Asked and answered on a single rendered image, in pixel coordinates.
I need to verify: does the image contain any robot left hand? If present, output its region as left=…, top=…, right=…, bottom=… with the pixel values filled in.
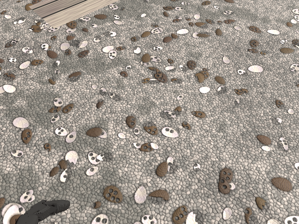
left=15, top=200, right=70, bottom=224

